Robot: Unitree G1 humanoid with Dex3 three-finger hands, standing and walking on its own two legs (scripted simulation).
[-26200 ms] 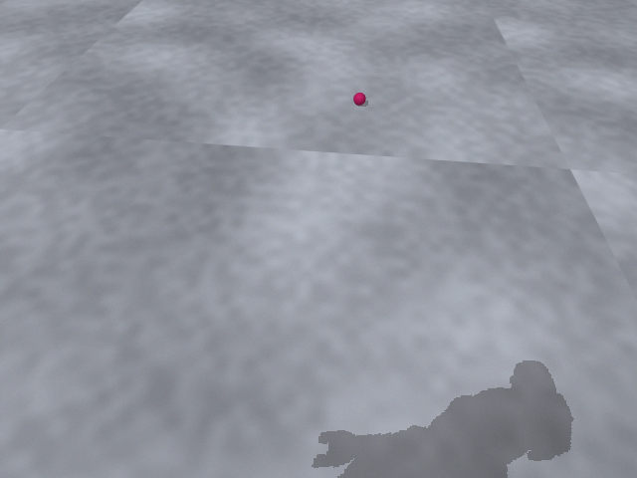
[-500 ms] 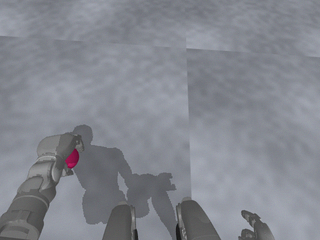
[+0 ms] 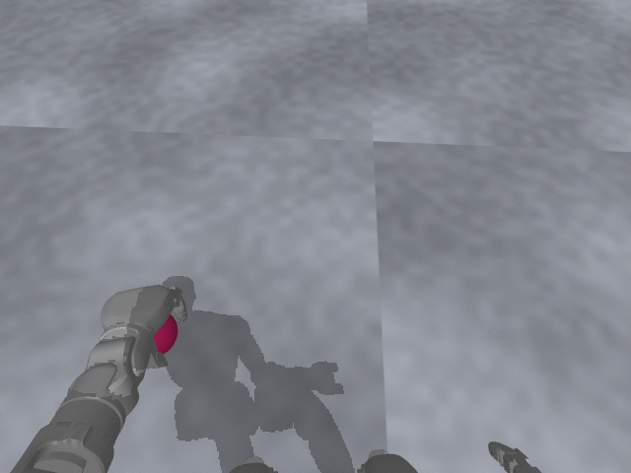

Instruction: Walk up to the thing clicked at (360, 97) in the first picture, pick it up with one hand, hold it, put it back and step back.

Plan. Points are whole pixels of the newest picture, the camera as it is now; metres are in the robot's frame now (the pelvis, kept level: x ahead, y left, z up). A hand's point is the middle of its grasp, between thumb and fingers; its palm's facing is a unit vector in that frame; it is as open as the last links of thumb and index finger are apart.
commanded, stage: hold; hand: left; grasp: from above
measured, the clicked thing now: (152, 332) +0.34 +0.24 -0.09
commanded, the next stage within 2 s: crouch in 1.96 s
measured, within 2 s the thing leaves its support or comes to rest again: neither
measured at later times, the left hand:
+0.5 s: hand (144, 323) +0.33 +0.22 -0.03, palm faces -0.45 -0.05 -0.89, open 8.6 cm
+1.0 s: hand (142, 333) +0.30 +0.21 +0.00, palm faces -0.44 -0.05 -0.89, open 8.7 cm
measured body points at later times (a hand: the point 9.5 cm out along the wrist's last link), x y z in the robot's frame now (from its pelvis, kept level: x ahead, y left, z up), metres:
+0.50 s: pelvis +0.02 +0.00 +0.02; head +0.04 -0.01 +0.47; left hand +0.35 +0.22 +0.03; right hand +0.13 -0.26 -0.09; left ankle +0.02 +0.12 -0.70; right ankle +0.02 -0.14 -0.70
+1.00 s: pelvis +0.01 +0.00 +0.03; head +0.02 -0.03 +0.48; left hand +0.32 +0.21 +0.05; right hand +0.14 -0.26 -0.08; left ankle +0.02 +0.12 -0.70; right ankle +0.02 -0.14 -0.70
